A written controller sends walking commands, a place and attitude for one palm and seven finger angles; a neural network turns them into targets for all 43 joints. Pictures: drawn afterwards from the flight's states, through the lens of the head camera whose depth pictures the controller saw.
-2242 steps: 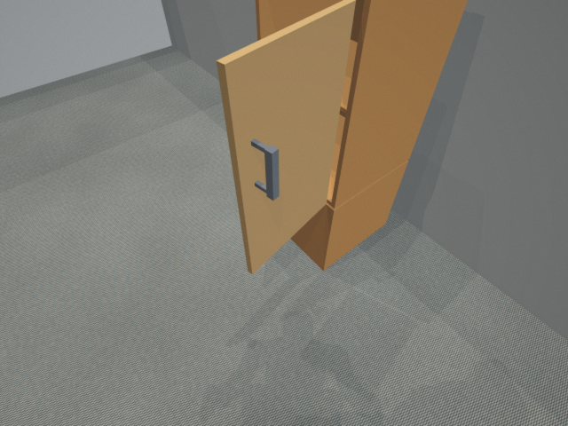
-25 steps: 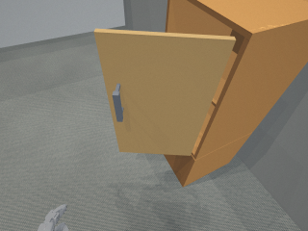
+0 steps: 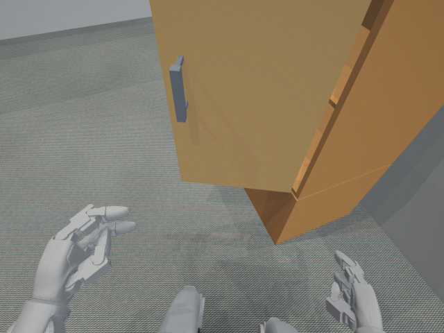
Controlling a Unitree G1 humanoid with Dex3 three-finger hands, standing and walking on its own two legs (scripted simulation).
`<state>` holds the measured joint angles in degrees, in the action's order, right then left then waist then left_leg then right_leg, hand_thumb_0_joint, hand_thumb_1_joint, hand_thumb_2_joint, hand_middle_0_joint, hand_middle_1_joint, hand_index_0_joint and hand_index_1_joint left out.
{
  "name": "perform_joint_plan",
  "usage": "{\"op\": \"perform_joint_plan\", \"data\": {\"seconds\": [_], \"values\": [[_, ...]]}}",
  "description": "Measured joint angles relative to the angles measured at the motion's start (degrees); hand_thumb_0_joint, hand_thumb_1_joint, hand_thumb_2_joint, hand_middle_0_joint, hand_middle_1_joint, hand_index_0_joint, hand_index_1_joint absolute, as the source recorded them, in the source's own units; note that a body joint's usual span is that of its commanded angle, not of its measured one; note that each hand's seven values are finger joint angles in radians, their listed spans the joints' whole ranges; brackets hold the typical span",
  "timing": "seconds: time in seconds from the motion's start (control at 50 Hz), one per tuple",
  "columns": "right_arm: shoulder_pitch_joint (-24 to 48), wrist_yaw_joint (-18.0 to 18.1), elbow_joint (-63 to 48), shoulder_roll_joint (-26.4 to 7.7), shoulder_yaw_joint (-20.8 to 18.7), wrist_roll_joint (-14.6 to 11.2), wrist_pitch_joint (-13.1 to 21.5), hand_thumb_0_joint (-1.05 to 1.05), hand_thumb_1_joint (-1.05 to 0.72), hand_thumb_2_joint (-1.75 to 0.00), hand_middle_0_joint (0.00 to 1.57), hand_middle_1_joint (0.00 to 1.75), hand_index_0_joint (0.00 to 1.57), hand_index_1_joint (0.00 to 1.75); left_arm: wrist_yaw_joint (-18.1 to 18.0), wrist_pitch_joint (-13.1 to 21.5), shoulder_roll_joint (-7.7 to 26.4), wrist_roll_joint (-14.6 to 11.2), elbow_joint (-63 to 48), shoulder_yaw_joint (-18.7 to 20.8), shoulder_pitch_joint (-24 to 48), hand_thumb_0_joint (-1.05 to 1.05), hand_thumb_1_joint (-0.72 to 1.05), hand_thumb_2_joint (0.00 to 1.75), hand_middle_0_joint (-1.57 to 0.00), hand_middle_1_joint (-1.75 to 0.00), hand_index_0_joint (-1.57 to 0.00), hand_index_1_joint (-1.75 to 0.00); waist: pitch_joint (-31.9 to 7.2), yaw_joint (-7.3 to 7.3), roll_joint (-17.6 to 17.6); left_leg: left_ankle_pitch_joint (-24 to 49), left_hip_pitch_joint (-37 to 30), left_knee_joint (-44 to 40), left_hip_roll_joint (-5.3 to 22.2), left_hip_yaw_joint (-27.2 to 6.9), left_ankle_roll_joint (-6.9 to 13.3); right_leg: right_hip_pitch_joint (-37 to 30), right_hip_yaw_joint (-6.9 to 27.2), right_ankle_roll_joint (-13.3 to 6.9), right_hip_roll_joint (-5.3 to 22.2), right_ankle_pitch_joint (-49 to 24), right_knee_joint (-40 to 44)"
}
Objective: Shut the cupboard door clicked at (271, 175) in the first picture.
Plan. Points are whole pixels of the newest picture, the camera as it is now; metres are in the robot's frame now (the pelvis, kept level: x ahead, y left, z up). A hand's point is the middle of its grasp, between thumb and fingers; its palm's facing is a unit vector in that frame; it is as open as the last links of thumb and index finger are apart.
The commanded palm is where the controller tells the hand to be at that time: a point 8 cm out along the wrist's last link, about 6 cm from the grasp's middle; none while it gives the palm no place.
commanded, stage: raise the hand and make a fist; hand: left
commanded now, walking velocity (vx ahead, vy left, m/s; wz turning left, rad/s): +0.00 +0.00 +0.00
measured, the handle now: (180, 90) +0.53 +0.15 +0.13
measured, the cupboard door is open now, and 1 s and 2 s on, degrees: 61 61 61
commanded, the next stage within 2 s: bring the fist close to the handle in 1.32 s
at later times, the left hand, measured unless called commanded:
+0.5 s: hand (99, 239) +0.23 +0.21 +0.10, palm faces -0.01 -1.00 -0.04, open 3.3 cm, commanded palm +0.20 +0.26 +0.11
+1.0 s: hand (96, 220) +0.24 +0.21 +0.13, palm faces -0.02 -1.00 -0.05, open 3.1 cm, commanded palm +0.21 +0.26 +0.13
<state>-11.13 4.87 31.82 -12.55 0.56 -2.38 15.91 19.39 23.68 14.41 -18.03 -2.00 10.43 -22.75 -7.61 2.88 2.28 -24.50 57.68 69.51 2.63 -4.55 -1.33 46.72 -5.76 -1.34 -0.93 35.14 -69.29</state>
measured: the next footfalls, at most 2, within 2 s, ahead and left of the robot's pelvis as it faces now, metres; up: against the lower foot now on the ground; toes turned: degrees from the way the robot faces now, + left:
none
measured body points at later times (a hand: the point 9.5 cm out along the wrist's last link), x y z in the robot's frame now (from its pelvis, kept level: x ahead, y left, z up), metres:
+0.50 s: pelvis +0.01 +0.02 +0.03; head +0.05 +0.03 +0.48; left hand +0.22 +0.26 +0.10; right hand +0.19 -0.21 -0.04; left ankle +0.09 +0.13 -0.63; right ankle +0.00 -0.11 -0.63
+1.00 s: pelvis +0.01 +0.02 +0.05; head +0.04 +0.02 +0.50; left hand +0.23 +0.26 +0.14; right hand +0.19 -0.21 -0.02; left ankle +0.09 +0.13 -0.63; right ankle +0.00 -0.11 -0.63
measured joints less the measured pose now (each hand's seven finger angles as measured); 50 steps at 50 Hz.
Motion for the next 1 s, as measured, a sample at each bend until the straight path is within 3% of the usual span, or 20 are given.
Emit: {"op": "perform_joint_plan", "data": {"seconds": [0.12,0.22,0.34,0.72,1.0], "values": [[-2.4,-0.5,-0.3,2.0,0.3,0.0,-2.1,0.02,-0.9,-0.89,0.2,0.3,0.2,0.3,-2.2,-6.9,0.3,0.6,-0.9,-0.5,0.3,0.02,0.9,0.9,-0.68,-0.82,-0.69,-0.83,0.1,-2.16,0.4,0.9,-3.3,-3.8,0.3,1.6,0.4,-2.6,1.5,0.7,0.0,-1.8,4.0],[-4.5,-1.0,-0.5,1.5,-0.2,0.4,-2.8,0.02,-0.9,-0.89,0.2,0.3,0.2,0.3,-5.3,-5.2,-0.2,1.0,-2.5,-0.1,-2.3,0.02,0.9,0.9,-0.78,-0.92,-0.78,-0.93,-0.1,-2.82,0.3,1.3,-5.1,-6.0,0.1,2.7,1.0,-4.1,2.5,1.3,0.4,-2.5,6.2],[-4.7,-1.2,-0.4,-0.4,-0.7,0.3,-3.2,0.02,-0.9,-0.89,0.2,0.3,0.2,0.3,-5.2,-3.4,-0.2,1.0,-3.2,-1.0,-3.0,0.02,0.9,0.9,-0.88,-1.04,-0.89,-1.05,0.3,-2.48,0.2,1.1,-5.5,-6.0,-0.4,2.9,1.6,-4.8,2.7,1.9,0.9,-2.5,6.6],[-2.8,-1.6,-3.6,0.2,2.2,-0.1,-4.2,0.01,-0.9,-0.89,0.2,0.3,0.2,0.3,-6.1,-8.4,0.7,1.9,-4.4,-2.2,0.1,0.02,0.9,0.9,-1.22,-1.41,-1.23,-1.42,1.5,-2.07,0.4,3.1,-12.5,-11.4,-0.9,2.6,2.0,-12.4,2.1,2.3,1.0,-5.2,13.3],[-4.6,-1.7,-1.6,-1.0,2.3,-0.4,-3.5,0.01,-0.9,-0.89,0.2,0.3,0.2,0.3,-5.2,-10.0,1.0,1.0,-3.3,-1.5,2.6,0.02,0.9,0.9,-1.29,-1.49,-1.3,-1.5,2.4,-2.29,1.0,4.5,-16.5,-15.1,-0.9,2.8,1.7,-15.9,2.3,1.9,1.1,-6.4,16.3]]}}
